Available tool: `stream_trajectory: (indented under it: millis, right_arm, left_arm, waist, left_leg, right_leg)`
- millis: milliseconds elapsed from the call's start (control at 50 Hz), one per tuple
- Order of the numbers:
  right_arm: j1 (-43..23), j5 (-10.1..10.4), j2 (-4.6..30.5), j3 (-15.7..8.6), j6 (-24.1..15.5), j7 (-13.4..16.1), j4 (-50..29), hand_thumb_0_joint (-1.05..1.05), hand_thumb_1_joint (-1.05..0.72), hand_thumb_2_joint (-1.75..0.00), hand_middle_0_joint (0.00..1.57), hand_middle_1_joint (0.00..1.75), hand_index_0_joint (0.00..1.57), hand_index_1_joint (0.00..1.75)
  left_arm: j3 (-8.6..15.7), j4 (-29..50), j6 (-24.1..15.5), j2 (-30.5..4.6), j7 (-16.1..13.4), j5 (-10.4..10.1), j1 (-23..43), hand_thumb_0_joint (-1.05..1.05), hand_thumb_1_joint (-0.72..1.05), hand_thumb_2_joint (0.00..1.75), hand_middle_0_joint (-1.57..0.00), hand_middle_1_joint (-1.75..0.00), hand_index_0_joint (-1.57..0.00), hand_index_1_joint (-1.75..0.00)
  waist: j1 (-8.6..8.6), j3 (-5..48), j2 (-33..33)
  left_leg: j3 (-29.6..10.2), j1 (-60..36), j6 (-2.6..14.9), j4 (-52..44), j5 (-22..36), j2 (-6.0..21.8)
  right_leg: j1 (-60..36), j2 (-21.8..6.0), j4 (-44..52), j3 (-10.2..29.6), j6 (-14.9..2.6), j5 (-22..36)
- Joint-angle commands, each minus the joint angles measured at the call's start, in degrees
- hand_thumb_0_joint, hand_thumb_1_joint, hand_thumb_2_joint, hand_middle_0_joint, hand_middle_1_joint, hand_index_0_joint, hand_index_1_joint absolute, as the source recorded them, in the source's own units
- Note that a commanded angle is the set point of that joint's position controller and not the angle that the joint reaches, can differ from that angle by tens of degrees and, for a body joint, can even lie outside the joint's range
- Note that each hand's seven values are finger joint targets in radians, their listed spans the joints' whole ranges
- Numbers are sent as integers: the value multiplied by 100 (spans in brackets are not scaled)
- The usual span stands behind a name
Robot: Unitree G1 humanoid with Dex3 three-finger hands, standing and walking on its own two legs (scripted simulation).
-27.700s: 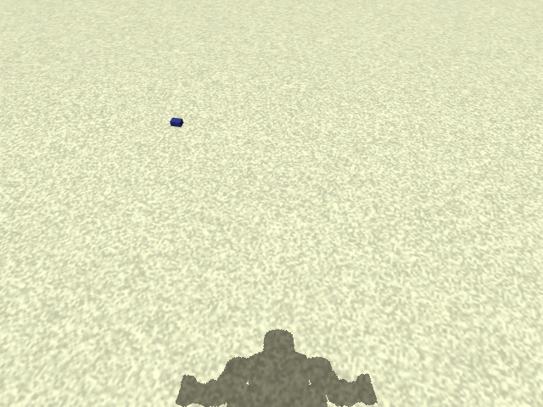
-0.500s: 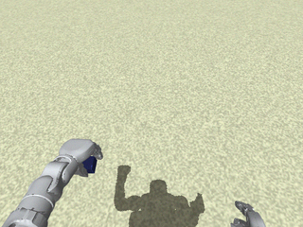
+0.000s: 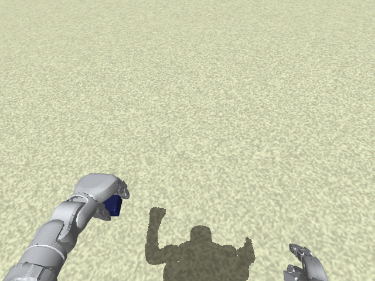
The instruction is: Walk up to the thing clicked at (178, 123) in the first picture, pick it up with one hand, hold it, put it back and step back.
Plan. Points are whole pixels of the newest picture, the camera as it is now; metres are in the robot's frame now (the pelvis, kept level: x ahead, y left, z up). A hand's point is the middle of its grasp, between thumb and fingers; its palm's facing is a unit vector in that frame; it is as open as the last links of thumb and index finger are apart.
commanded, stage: hold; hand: left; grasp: from above
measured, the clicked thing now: (106, 205) +0.30 +0.23 -0.07
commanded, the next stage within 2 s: crouch in 0.76 s
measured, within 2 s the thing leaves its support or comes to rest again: neither
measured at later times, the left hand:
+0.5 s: hand (101, 202) +0.29 +0.22 -0.02, palm faces -0.47 +0.00 -0.88, open 7.0 cm
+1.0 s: hand (101, 199) +0.30 +0.22 -0.03, palm faces -0.47 +0.00 -0.88, open 7.0 cm
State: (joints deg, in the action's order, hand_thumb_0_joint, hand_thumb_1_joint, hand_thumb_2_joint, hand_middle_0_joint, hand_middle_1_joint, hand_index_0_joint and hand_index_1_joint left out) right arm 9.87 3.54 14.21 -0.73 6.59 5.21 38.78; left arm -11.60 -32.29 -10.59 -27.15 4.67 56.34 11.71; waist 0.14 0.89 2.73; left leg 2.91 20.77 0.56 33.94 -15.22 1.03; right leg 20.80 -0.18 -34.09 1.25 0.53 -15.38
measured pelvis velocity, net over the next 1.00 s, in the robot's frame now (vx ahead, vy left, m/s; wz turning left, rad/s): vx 0.01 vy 0.00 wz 0.00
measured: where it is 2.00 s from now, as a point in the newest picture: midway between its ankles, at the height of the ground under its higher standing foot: outside the picture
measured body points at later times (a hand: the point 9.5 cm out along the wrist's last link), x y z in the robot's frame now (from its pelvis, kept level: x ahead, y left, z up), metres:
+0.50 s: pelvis +0.01 +0.00 +0.01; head +0.02 -0.02 +0.46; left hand +0.31 +0.22 +0.03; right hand +0.17 -0.25 -0.11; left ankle +0.03 +0.11 -0.73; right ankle +0.03 -0.13 -0.73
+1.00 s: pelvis +0.01 +0.00 +0.01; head +0.03 -0.02 +0.46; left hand +0.32 +0.22 +0.02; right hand +0.16 -0.25 -0.11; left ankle +0.03 +0.11 -0.73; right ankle +0.03 -0.13 -0.73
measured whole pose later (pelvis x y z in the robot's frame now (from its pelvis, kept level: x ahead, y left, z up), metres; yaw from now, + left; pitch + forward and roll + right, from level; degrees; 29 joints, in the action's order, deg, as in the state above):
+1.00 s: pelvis +0.01 +0.00 +0.01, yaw +0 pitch +2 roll +0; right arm 9.1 4.3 14.0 -1.0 9.4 5.5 38.4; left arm -11.3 -33.9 -10.4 -27.1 3.9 56.8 12.2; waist 0.1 0.7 2.5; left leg 3.0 17.4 0.7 30.2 -14.6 0.8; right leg 17.4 -0.3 -30.2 1.3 0.7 -14.7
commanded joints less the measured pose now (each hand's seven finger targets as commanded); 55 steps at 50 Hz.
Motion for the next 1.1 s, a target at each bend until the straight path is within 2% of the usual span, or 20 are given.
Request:
stream_trajectory:
  millis: [0, 120, 160, 200, 260, 340, 400, 460, 480, 560, 580, 620, 700, 720, 820, 840, 860, 940, 1000, 1080]
  right_arm:
    - [-611, -33, 738, -232, -241, 62, -823, 0, -90, -90, 20, 30, 20, 30]
    - [-699, -19, 708, -218, -231, 79, -847, 0, -90, -90, 20, 30, 20, 30]
    - [-695, -10, 701, -214, -227, 77, -853, 0, -90, -90, 20, 30, 20, 30]
    - [-678, 0, 720, -225, -209, 91, -829, 0, -90, -90, 20, 30, 20, 30]
    - [-708, -5, 699, -195, -191, 96, -826, 0, -90, -90, 20, 30, 20, 30]
    - [-703, 1, 697, -209, -169, 99, -837, 0, -90, -90, 20, 30, 20, 30]
    - [-697, -13, 699, -203, -167, 105, -809, 0, -90, -90, 20, 30, 20, 30]
    - [-654, 4, 700, -224, -141, 113, -785, 0, -90, -90, 20, 30, 20, 30]
    - [-655, -2, 696, -218, -131, 114, -789, 0, -90, -90, 20, 30, 20, 30]
    - [-637, 0, 698, -231, -96, 102, -780, 0, -90, -90, 20, 30, 20, 30]
    - [-656, 2, 704, -236, -81, 103, -799, 0, -90, -90, 20, 30, 20, 30]
    - [-659, 13, 695, -233, -55, 97, -830, 0, -90, -90, 20, 30, 20, 30]
    - [-621, 12, 707, -249, -26, 91, -796, 0, -90, -90, 20, 30, 20, 30]
    - [-612, 8, 716, -250, -14, 86, -805, 0, -90, -90, 20, 30, 20, 30]
    - [-586, 10, 724, -261, 24, 70, -793, 0, -90, -90, 20, 30, 20, 30]
    - [-608, 14, 737, -269, 33, 72, -806, 0, -93, -91, 20, 30, 20, 30]
    - [-624, 20, 717, -263, 41, 76, -828, 0, -89, -90, 20, 30, 20, 30]
    - [-578, 28, 736, -282, 74, 57, -822, 0, -90, -90, 20, 30, 20, 30]
    - [-542, 17, 711, -270, 94, 42, -817, 0, -90, -90, 20, 30, 20, 30]
    - [-500, -67, 701, -264, 125, -6, -760, 0, -91, -90, 20, 30, 20, 30]
  left_arm:
    - [652, 1124, 6, -1172, -249, -126, 1796, 0, 81, 23, -113, -20, -116, -16]
    - [772, 1243, 40, -1321, -156, -134, 1687, 0, 80, 21, -111, -20, -115, -16]
    - [592, 1306, 32, -1161, -108, -132, 1727, 0, 80, 24, -112, -19, -115, -16]
    - [797, 1219, 35, -1343, -131, -121, 1648, 0, 78, 24, -111, -18, -114, -15]
    - [573, 1221, 44, -1118, -115, -140, 1704, 0, 77, 23, -110, -20, -113, -16]
    - [806, 1200, 43, -1325, -141, -105, 1681, 0, 75, 26, -109, -19, -112, -16]
    - [623, 1288, 45, -1164, -129, -92, 1812, 0, 76, 24, -109, -21, -112, -18]
    - [760, 1154, 50, -1268, -146, -111, 1693, 0, 76, 26, -110, -19, -113, -16]
    - [656, 1005, 66, -1164, -145, -111, 1597, 0, 77, 26, -110, -20, -113, -17]
    - [637, 1061, 35, -1148, -157, -113, 1603, 0, 78, 24, -111, -20, -114, -16]
    - [693, 1048, 25, -1214, -176, -88, 1573, 0, 77, 24, -111, -19, -114, -16]
    - [635, 990, 20, -1118, -180, -68, 1460, 0, 76, 25, -110, -19, -113, -16]
    - [654, 1017, -9, -1199, -246, -26, 1797, 0, 78, 25, -111, -18, -114, -16]
    - [743, 1132, -23, -1286, -269, -48, 1914, 0, 78, 26, -111, -20, -114, -17]
    - [740, 887, 7, -1233, -318, -2, 1777, 0, 77, 24, -111, -19, -114, -16]
    - [794, 939, 8, -1309, -326, -15, 1822, 0, 79, 17, -108, -27, -115, -21]
    - [730, 924, 15, -1244, -310, 1, 1738, 0, 71, 18, -100, -25, -107, -19]
    - [550, 709, 10, -1007, -280, -58, 1486, 0, 73, 25, -106, -25, -110, -21]
    - [496, 462, -102, -937, -366, 34, 1433, 0, 72, 25, -107, -23, -109, -20]
    - [702, 107, -437, -1077, -751, 226, 1916, 0, 69, 21, -104, -22, -107, -19]
  waist:
    - [-15, 1289, -144]
    - [62, 1278, -145]
    - [3, 1337, -144]
    - [70, 1325, -38]
    - [-17, 1213, -116]
    - [81, 1291, 31]
    - [-4, 1358, -121]
    - [56, 1461, -146]
    - [-7, 1395, -233]
    - [14, 1385, -155]
    - [82, 1373, -106]
    - [42, 1315, -164]
    - [-20, 1420, -64]
    - [19, 1479, 28]
    - [17, 1417, -32]
    - [47, 1416, -29]
    - [51, 1408, -105]
    - [-11, 1252, -292]
    - [-53, 1136, -427]
    - [-163, 1147, -387]
  left_leg:
    - [-105, -841, 50, -582, 556, -169]
    - [-76, -900, 63, -632, 608, -197]
    - [-87, -1027, 62, -666, 771, -179]
    - [-105, -1056, 39, -721, 854, -156]
    - [-142, -1066, 34, -769, 797, -129]
    - [-111, -1105, 16, -780, 958, -154]
    - [-96, -1176, 48, -740, 1000, -166]
    - [-91, -1233, 53, -696, 1311, -167]
    - [-92, -1201, 68, -681, 1336, -171]
    - [-97, -1218, 47, -721, 1329, -156]
    - [-118, -1181, 31, -747, 1351, -152]
    - [-104, -1162, 42, -724, 1323, -162]
    - [-110, -1235, 40, -712, 1404, -155]
    - [-107, -1234, 31, -705, 1402, -156]
    - [-100, -1179, 37, -695, 1402, -156]
    - [-99, -1176, 33, -697, 1380, -158]
    - [-97, -1171, 40, -702, 1387, -162]
    - [-109, -1061, 52, -679, 1367, -150]
    - [-127, -861, 51, -555, 1247, -142]
    - [-128, -163, 44, 54, 837, -187]
  right_leg:
    - [-223, 195, 733, -24, -112, 345]
    - [-378, 159, 845, -2, -93, 380]
    - [-439, 173, 799, -7, -103, 568]
    - [-472, 193, 793, -34, -135, 594]
    - [-379, 207, 816, -56, -130, 568]
    - [-501, 202, 824, -53, -152, 682]
    - [-539, 183, 864, -30, -117, 771]
    - [-647, 177, 833, -48, -101, 1078]
    - [-602, 168, 837, -44, -83, 1149]
    - [-611, 178, 837, -62, -114, 1092]
    - [-633, 189, 817, -83, -136, 1072]
    - [-607, 179, 846, -72, -126, 1065]
    - [-592, 177, 800, -52, -128, 1156]
    - [-601, 175, 800, -50, -135, 1153]
    - [-603, 183, 807, -63, -131, 1157]
    - [-629, 180, 825, -60, -126, 1121]
    - [-634, 182, 836, -62, -124, 1135]
    - [-526, 181, 804, -76, -119, 1133]
    - [-304, 178, 687, -92, -124, 1010]
    - [367, 150, 174, -83, -125, 694]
